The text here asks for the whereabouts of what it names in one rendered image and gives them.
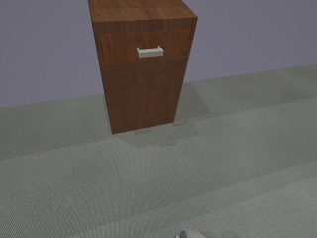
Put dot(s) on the cabinet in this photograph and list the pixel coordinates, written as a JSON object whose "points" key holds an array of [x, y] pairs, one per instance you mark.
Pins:
{"points": [[141, 94]]}

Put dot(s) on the drawer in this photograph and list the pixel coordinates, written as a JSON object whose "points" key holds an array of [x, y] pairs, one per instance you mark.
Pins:
{"points": [[122, 47]]}

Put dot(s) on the handle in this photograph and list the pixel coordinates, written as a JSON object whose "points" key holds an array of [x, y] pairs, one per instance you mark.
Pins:
{"points": [[144, 53]]}

